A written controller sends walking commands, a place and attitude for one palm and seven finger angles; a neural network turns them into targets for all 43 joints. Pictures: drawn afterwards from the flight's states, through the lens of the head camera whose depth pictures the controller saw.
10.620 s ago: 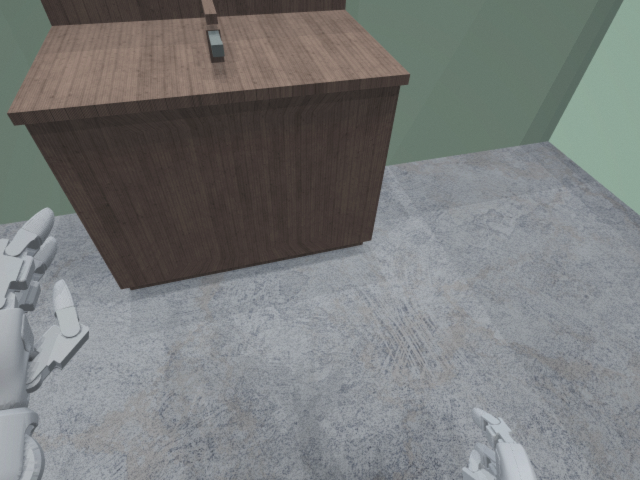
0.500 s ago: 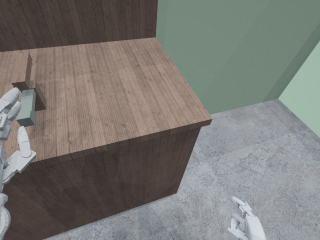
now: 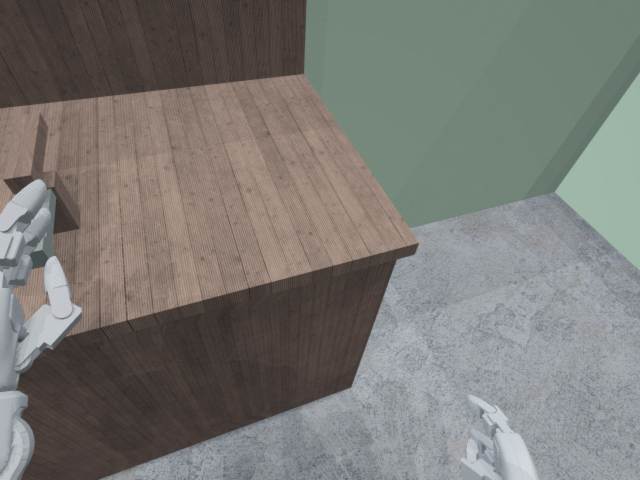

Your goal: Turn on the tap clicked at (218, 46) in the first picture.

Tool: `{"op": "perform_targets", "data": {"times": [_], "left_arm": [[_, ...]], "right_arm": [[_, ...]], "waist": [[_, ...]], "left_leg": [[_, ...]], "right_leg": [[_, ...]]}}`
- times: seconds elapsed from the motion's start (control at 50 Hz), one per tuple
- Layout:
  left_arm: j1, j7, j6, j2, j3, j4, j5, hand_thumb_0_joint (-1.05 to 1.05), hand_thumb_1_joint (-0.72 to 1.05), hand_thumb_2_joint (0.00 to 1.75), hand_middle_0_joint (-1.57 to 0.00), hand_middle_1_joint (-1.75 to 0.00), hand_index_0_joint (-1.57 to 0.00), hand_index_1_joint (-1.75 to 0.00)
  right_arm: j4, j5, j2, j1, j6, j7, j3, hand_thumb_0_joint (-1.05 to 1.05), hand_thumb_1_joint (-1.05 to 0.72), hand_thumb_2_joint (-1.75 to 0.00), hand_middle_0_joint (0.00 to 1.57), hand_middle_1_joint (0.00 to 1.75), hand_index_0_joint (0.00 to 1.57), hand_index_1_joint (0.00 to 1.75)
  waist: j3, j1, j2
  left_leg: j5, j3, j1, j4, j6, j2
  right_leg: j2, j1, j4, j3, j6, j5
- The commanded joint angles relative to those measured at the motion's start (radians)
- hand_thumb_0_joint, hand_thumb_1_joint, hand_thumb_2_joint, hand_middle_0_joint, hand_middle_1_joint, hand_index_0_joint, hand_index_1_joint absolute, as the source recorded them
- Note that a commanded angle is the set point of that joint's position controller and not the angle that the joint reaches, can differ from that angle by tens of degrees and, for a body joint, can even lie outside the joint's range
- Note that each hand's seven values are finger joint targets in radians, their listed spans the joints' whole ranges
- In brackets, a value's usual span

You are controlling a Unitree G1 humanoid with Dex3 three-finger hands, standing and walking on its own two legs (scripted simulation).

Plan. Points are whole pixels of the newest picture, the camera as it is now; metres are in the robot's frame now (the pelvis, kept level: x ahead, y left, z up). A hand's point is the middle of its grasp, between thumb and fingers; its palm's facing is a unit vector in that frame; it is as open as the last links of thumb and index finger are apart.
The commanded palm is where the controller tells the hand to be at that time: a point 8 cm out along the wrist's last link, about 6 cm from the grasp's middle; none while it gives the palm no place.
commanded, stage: come to a stop and stand still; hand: left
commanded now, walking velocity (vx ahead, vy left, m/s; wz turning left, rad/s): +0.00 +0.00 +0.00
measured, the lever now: (35, 252) +0.32 +0.37 +0.09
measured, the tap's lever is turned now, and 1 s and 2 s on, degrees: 0 0 0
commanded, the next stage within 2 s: look again from close up in 1.02 s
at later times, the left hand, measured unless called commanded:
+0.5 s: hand (91, 326) +0.21 +0.23 +0.15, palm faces +0.31 -0.87 -0.38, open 7.4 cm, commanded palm +0.16 +0.28 +0.17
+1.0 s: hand (76, 310) +0.22 +0.25 +0.15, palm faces +0.38 -0.86 -0.34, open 7.4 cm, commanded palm +0.16 +0.28 +0.17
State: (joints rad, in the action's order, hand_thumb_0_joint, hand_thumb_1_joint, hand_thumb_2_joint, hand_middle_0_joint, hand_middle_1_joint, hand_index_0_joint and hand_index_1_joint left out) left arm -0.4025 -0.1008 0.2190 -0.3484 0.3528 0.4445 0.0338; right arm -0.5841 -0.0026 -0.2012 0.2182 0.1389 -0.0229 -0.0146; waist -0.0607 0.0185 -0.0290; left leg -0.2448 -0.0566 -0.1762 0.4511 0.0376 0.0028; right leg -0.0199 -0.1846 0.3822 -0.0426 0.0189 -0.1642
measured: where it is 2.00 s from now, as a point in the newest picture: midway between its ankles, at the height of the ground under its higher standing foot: outside the picture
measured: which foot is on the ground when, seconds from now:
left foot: down 0.00-1.00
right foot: down 0.00-1.00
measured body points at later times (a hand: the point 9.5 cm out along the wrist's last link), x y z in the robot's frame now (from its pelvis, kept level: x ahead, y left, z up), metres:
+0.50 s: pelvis -0.01 +0.00 +0.00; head +0.01 +0.01 +0.45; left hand +0.19 +0.28 +0.17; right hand +0.17 -0.22 -0.07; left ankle +0.00 +0.09 -0.74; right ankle +0.03 -0.13 -0.74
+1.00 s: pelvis +0.00 +0.00 +0.00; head +0.02 +0.03 +0.45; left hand +0.20 +0.29 +0.17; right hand +0.18 -0.22 -0.07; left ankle +0.00 +0.09 -0.74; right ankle +0.03 -0.13 -0.74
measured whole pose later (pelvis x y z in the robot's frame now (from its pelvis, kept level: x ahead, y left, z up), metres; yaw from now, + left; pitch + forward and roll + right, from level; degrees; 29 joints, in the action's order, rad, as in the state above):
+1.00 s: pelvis +0.00 +0.00 +0.00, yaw +0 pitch -2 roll -1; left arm -0.39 -0.10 0.22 -0.35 0.35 0.44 0.03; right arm -0.57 0.00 -0.19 0.21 0.15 -0.02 -0.02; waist -0.07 0.02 -0.04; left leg -0.24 -0.06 -0.18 0.45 0.04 0.00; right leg -0.02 -0.18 0.37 -0.04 0.02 -0.16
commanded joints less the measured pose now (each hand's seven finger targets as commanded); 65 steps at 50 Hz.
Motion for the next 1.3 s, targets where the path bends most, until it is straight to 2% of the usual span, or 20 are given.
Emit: {"op": "perform_targets", "data": {"times": [0.0, 0.18, 0.2, 0.22, 0.24, 0.26, 0.28, 0.3, 0.34, 0.42, 0.46, 0.5, 0.58, 0.64, 0.7, 0.76, 0.8, 0.94, 0.96, 1.28], "left_arm": [[0.069, -0.020, 0.050, -0.141, 0.080, 0.199, 0.008, 0.00, 0.90, 0.90, -0.20, -0.30, -0.20, -0.30], [0.082, -0.032, 0.037, -0.156, 0.089, 0.229, 0.009, 0.00, 0.90, 0.90, -0.20, -0.30, -0.20, -0.30], [1.117, -0.028, 0.142, -0.967, 0.660, 0.506, -0.164, 0.00, 0.90, 0.90, -0.20, -0.30, -0.20, -0.30], [0.491, 0.020, 0.100, -0.323, 0.258, -0.121, -0.059, 0.00, 0.90, 0.90, -0.20, -0.30, -0.20, -0.30], [0.235, 0.029, 0.091, -0.181, 0.136, -0.082, -0.020, 0.00, 0.90, 0.90, -0.20, -0.30, -0.20, -0.30], [0.127, 0.033, 0.090, -0.034, 0.010, -0.013, 0.017, 0.00, 0.90, 0.90, -0.20, -0.30, -0.20, -0.30], [0.119, 0.022, 0.093, -0.094, 0.027, 0.123, 0.014, 0.00, 0.90, 0.90, -0.20, -0.30, -0.20, -0.30], [0.078, 0.015, 0.092, -0.106, 0.026, 0.169, 0.013, 0.00, 0.90, 0.90, -0.20, -0.30, -0.20, -0.30], [-0.010, 0.001, 0.077, -0.140, 0.058, 0.186, 0.017, 0.00, 0.90, 0.90, -0.20, -0.30, -0.20, -0.30], [0.013, -0.019, 0.066, -0.197, 0.151, 0.152, 0.030, 0.00, 0.90, 0.90, -0.20, -0.30, -0.20, -0.30], [0.100, -0.025, 0.072, -0.245, 0.189, 0.196, 0.030, 0.00, 0.90, 0.90, -0.20, -0.30, -0.20, -0.30], [0.150, -0.021, 0.077, -0.195, 0.138, 0.182, 0.023, 0.00, 0.90, 0.90, -0.20, -0.30, -0.20, -0.30], [0.221, -0.021, 0.080, -0.158, 0.075, 0.187, 0.002, 0.00, 0.90, 0.90, -0.20, -0.30, -0.20, -0.30], [0.202, -0.024, 0.073, -0.126, 0.038, 0.171, -0.011, 0.00, 0.90, 0.90, -0.20, -0.30, -0.20, -0.30], [0.186, -0.027, 0.070, -0.123, 0.039, 0.163, -0.017, 0.00, 0.90, 0.90, -0.20, -0.30, -0.20, -0.30], [0.135, -0.027, 0.067, -0.160, 0.089, 0.161, -0.014, 0.00, 0.90, 0.90, -0.20, -0.30, -0.20, -0.30], [0.127, -0.023, 0.068, -0.145, 0.080, 0.170, -0.007, 0.00, 0.90, 0.90, -0.20, -0.30, -0.20, -0.30], [0.070, -0.018, 0.065, -0.157, 0.103, 0.212, 0.007, 0.00, 0.90, 0.90, -0.20, -0.30, -0.20, -0.30], [0.074, -0.018, 0.062, -0.160, 0.105, 0.225, 0.006, 0.00, 0.90, 0.90, -0.20, -0.30, -0.20, -0.30], [0.084, -0.029, 0.043, -0.154, 0.093, 0.235, 0.007, 0.00, 0.90, 0.90, -0.20, -0.30, -0.20, -0.30]], "right_arm": [[0.154, 0.008, -0.120, -0.095, 0.045, -0.008, 0.048, 0.00, -0.90, -0.90, 0.20, 0.30, 0.20, 0.30], [0.156, 0.007, -0.115, -0.108, 0.033, -0.013, 0.046, 0.00, -0.90, -0.90, 0.20, 0.30, 0.20, 0.30], [0.140, -0.054, -0.142, 0.009, 0.068, -0.007, 0.045, 0.00, -0.90, -0.90, 0.20, 0.30, 0.20, 0.30], [0.067, -0.016, -0.021, -0.062, 0.072, -0.006, 0.013, 0.00, -0.90, -0.90, 0.20, 0.30, 0.20, 0.30], [0.149, -0.001, -0.116, -0.034, 0.094, -0.005, 0.068, 0.00, -0.90, -0.90, 0.20, 0.30, 0.20, 0.30], [0.153, 0.022, -0.102, -0.058, 0.096, 0.018, 0.067, 0.00, -0.90, -0.90, 0.20, 0.30, 0.20, 0.30], [0.165, 0.013, -0.129, -0.042, 0.089, 0.032, 0.073, 0.00, -0.90, -0.90, 0.20, 0.30, 0.20, 0.30], [0.170, 0.012, -0.131, -0.061, 0.083, 0.041, 0.070, 0.00, -0.90, -0.90, 0.20, 0.30, 0.20, 0.30], [0.181, 0.015, -0.129, -0.081, 0.071, 0.040, 0.064, 0.00, -0.90, -0.90, 0.20, 0.30, 0.20, 0.30], [0.189, 0.016, -0.121, -0.102, 0.052, 0.002, 0.054, 0.00, -0.90, -0.90, 0.20, 0.30, 0.20, 0.30], [0.184, 0.015, -0.120, -0.114, 0.051, -0.019, 0.050, 0.00, -0.90, -0.90, 0.20, 0.30, 0.20, 0.30], [0.181, 0.012, -0.116, -0.113, 0.059, -0.025, 0.044, 0.00, -0.90, -0.90, 0.20, 0.30, 0.20, 0.30], [0.164, 0.007, -0.120, -0.110, 0.079, -0.026, 0.040, 0.00, -0.90, -0.90, 0.20, 0.30, 0.20, 0.30], [0.155, 0.004, -0.122, -0.095, 0.087, -0.018, 0.041, 0.00, -0.90, -0.90, 0.20, 0.30, 0.20, 0.30], [0.149, 0.003, -0.124, -0.092, 0.083, -0.014, 0.042, 0.00, -0.90, -0.90, 0.20, 0.30, 0.20, 0.30], [0.153, 0.004, -0.121, -0.094, 0.077, -0.012, 0.044, 0.00, -0.90, -0.90, 0.20, 0.30, 0.20, 0.30], [0.159, 0.003, -0.118, -0.090, 0.071, -0.010, 0.040, 0.00, -0.90, -0.90, 0.20, 0.30, 0.20, 0.30], [0.166, 0.006, -0.116, -0.089, 0.063, -0.007, 0.046, 0.00, -0.90, -0.90, 0.20, 0.30, 0.20, 0.30], [0.163, 0.006, -0.115, -0.096, 0.063, -0.007, 0.045, 0.00, -0.90, -0.90, 0.20, 0.30, 0.20, 0.30], [0.159, 0.007, -0.114, -0.105, 0.035, -0.011, 0.048, 0.00, -0.90, -0.90, 0.20, 0.30, 0.20, 0.30]], "waist": [[0.151, 0.008, 0.072], [0.155, 0.011, 0.082], [0.041, 0.027, -0.007], [0.244, 0.013, -0.005], [0.227, 0.042, 0.128], [0.267, 0.019, 0.263], [0.276, 0.015, 0.268], [0.266, 0.021, 0.211], [0.237, 0.025, 0.064], [0.169, 0.012, -0.049], [0.136, 0.007, 0.017], [0.120, 0.008, 0.094], [0.087, 0.008, 0.082], [0.080, 0.011, 0.078], [0.085, 0.010, 0.107], [0.100, 0.012, 0.091], [0.105, 0.012, 0.087], [0.163, 0.013, 0.069], [0.166, 0.011, 0.093], [0.155, 0.010, 0.090]], "left_leg": [[0.205, 0.073, -0.026, -0.095, -0.042, -0.058], [0.185, 0.073, -0.025, -0.095, -0.037, -0.057], [0.280, 0.053, -0.170, 0.060, -0.007, -0.091], [0.317, 0.072, -0.016, -0.027, -0.014, -0.028], [0.384, 0.058, 0.066, -0.005, -0.033, -0.057], [0.480, 0.045, 0.112, -0.008, -0.040, -0.073], [0.535, 0.067, 0.096, -0.018, -0.043, -0.092], [0.520, 0.080, 0.058, -0.021, -0.038, -0.104], [0.376, 0.089, -0.024, -0.038, -0.031, -0.104], [0.142, 0.087, -0.085, -0.072, -0.030, -0.081], [0.059, 0.091, -0.079, -0.093, -0.024, -0.073], [-0.007, 0.096, -0.096, -0.119, -0.016, -0.072], [-0.149, 0.091, -0.110, -0.138, -0.008, -0.066], [-0.164, 0.082, -0.116, -0.142, -0.011, -0.053], [-0.140, 0.087, -0.130, -0.158, -0.018, -0.053], [-0.044, 0.079, -0.112, -0.145, -0.026, -0.049], [0.006, 0.086, -0.122, -0.144, -0.030, -0.047], [0.174, 0.068, -0.053, -0.098, -0.036, -0.048], [0.198, 0.062, -0.031, -0.094, -0.042, -0.045], [0.171, 0.075, -0.047, -0.113, -0.042, -0.056]], "right_leg": [[-0.016, 0.122, -0.006, 0.044, -0.027, 0.186], [-0.022, 0.130, -0.013, 0.049, -0.027, 0.182], [-0.059, -0.002, -0.047, 0.082, -0.021, 0.234], [-0.101, 0.063, 0.026, 0.090, -0.100, 0.308], [-0.077, 0.067, 0.015, 0.182, -0.082, 0.370], [-0.074, 0.091, 0.064, 0.110, -0.075, 0.342], [-0.059, 0.103, 0.082, 0.079, -0.064, 0.281], [-0.048, 0.111, 0.082, 0.060, -0.054, 0.240], [-0.040, 0.131, 0.067, 0.051, -0.038, 0.203], [-0.044, 0.099, 0.027, 0.055, -0.031, 0.114], [-0.041, 0.059, 0.009, 0.072, -0.033, 0.043], [-0.036, 0.056, 0.005, 0.077, -0.036, -0.018], [-0.027, 0.037, -0.051, 0.091, -0.033, -0.144], [-0.019, 0.040, -0.075, 0.098, -0.032, -0.173], [-0.007, 0.065, -0.063, 0.081, -0.032, -0.138], [-0.002, 0.090, -0.055, 0.069, -0.031, -0.041], [-0.002, 0.116, -0.041, 0.058, -0.030, 0.008], [-0.007, 0.151, -0.015, 0.047, -0.026, 0.179], [-0.004, 0.137, -0.013, 0.047, -0.027, 0.194], [-0.005, 0.153, -0.004, 0.035, -0.022, 0.171]]}}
